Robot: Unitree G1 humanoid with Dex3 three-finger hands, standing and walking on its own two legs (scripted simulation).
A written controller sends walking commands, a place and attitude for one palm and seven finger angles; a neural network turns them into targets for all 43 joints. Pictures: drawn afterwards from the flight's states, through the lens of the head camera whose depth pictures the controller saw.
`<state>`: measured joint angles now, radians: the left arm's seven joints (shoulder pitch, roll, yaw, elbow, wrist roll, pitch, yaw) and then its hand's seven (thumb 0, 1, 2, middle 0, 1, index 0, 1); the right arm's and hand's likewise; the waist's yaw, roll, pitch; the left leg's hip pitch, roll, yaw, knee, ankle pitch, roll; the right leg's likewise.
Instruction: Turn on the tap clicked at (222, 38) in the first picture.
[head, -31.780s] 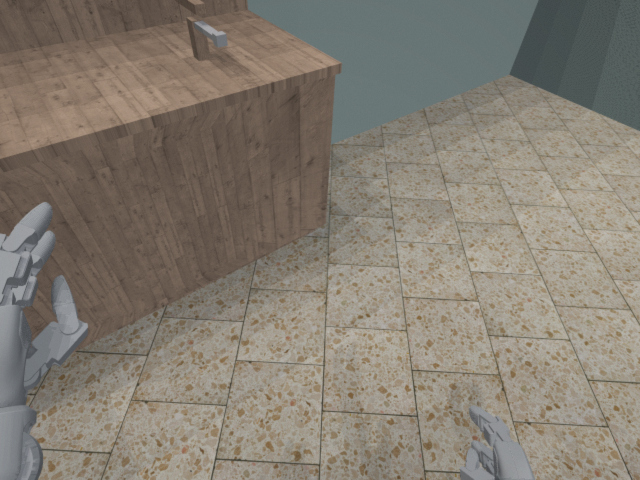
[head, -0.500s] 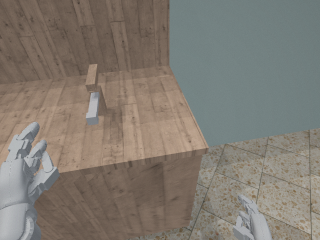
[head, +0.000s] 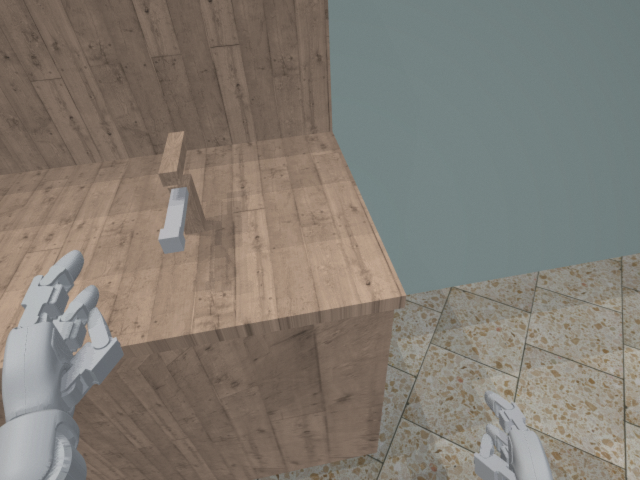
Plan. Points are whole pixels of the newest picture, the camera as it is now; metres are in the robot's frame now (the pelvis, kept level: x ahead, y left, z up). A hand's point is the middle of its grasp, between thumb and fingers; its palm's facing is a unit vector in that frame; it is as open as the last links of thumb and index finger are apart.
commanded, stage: reach beside the lever's end, fingers flat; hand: left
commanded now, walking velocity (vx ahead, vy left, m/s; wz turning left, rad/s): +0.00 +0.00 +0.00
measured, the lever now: (172, 239) +0.39 +0.28 +0.11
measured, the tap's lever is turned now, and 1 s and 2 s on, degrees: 0 0 0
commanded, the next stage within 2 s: none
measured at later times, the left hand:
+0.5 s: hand (120, 317) +0.23 +0.25 +0.15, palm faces +0.49 -0.86 -0.10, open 7.5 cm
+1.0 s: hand (137, 291) +0.28 +0.26 +0.13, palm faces +0.50 -0.86 -0.08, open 7.6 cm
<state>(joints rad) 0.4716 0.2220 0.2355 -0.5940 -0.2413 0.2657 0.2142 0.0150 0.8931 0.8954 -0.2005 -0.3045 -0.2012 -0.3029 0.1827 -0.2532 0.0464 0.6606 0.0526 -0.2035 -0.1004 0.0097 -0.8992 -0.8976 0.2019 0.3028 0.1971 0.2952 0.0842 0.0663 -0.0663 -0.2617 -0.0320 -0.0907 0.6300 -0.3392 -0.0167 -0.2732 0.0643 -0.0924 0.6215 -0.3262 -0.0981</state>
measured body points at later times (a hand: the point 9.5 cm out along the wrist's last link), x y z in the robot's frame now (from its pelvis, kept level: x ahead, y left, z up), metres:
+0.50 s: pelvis +0.00 +0.01 +0.00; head -0.02 -0.01 +0.45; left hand +0.20 +0.29 +0.16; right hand +0.19 -0.22 -0.08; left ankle +0.00 +0.14 -0.72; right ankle +0.01 -0.05 -0.72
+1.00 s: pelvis +0.00 +0.03 +0.01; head -0.01 +0.01 +0.45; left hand +0.24 +0.30 +0.14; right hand +0.19 -0.20 -0.08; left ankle +0.00 +0.14 -0.72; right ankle +0.01 -0.05 -0.72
